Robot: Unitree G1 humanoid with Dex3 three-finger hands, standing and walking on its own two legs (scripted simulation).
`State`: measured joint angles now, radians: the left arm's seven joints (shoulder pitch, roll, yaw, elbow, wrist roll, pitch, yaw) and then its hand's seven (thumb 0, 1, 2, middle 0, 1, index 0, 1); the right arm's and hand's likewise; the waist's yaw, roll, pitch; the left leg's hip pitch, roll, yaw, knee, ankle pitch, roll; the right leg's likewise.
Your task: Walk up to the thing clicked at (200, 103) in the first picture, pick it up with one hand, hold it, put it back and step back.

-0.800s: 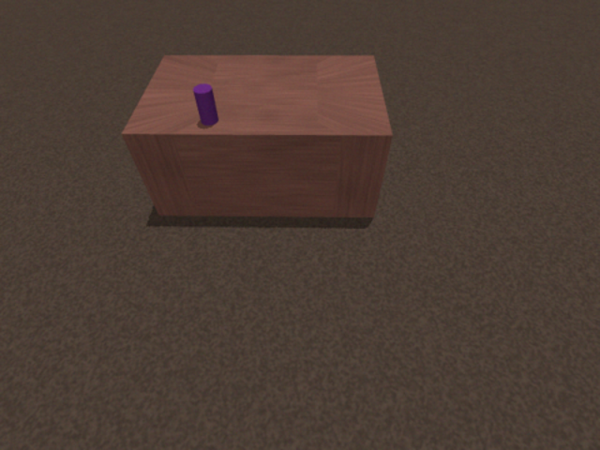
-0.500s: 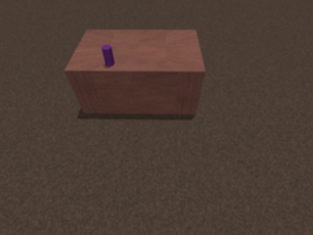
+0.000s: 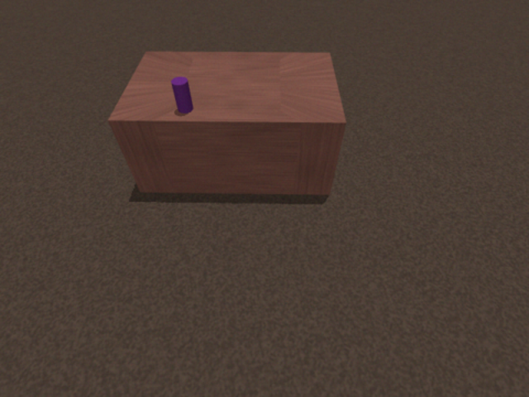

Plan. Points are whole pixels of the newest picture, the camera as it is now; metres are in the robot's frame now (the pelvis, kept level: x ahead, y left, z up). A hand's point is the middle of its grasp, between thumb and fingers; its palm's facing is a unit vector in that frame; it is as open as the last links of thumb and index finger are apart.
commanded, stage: stand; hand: left
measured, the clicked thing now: (182, 95) +1.26 +0.32 -0.27
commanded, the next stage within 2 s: walk up in 0.32 s
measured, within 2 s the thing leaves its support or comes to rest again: neither
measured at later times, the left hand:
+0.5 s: hand out of the picture +0.06 +0.29 -0.16, palm faces +0.03 -0.93 -0.36, open 7.4 cm
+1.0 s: hand (89, 311) +0.31 +0.35 -0.15, palm faces -0.08 -0.93 -0.37, open 7.4 cm
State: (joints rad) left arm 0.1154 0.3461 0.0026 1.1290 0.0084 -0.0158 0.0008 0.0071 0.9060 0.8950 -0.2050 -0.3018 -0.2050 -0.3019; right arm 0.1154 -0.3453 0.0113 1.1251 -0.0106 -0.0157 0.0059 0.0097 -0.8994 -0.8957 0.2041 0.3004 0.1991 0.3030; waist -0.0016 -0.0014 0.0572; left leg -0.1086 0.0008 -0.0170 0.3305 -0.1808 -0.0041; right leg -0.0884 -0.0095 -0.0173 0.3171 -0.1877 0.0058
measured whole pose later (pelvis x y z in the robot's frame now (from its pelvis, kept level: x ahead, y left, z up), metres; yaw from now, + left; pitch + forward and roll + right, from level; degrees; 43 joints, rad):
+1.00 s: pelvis +0.21 +0.08 -0.02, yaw +0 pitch -3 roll +1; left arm 0.20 0.42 0.06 0.92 0.01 -0.05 -0.08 0.01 0.91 0.90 -0.20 -0.30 -0.20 -0.30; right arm 0.37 -0.39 -0.06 0.89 -0.02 -0.07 0.07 0.01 -0.90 -0.90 0.21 0.30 0.20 0.30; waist -0.04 -0.01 0.10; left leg 0.00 0.00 0.10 0.43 -0.38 0.01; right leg -0.46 -0.08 -0.03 0.63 -0.17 -0.03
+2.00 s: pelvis +0.61 +0.11 -0.03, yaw -1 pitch -4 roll +0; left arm 0.22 0.38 0.05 0.82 0.00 -0.10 -0.04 0.01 0.91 0.89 -0.21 -0.30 -0.21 -0.30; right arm 0.34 -0.42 -0.04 0.86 -0.01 -0.03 0.04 0.01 -0.90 -0.90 0.20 0.30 0.20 0.30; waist -0.02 0.05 0.11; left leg -0.33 0.03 0.01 1.10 -0.47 0.03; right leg -0.35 -0.02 -0.07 0.65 -0.25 -0.04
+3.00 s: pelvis +0.78 +0.14 -0.01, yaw -2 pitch -3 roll +1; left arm 0.06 0.35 0.00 1.06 -0.01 -0.02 -0.01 0.01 0.90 0.89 -0.21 -0.30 -0.21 -0.30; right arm 0.13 -0.36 0.02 1.09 0.00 -0.03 0.01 0.01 -0.90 -0.90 0.21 0.30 0.20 0.30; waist -0.01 0.00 0.08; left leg -0.19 0.04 0.06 0.50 -0.26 -0.02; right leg -0.26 -0.04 -0.02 0.52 -0.22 0.01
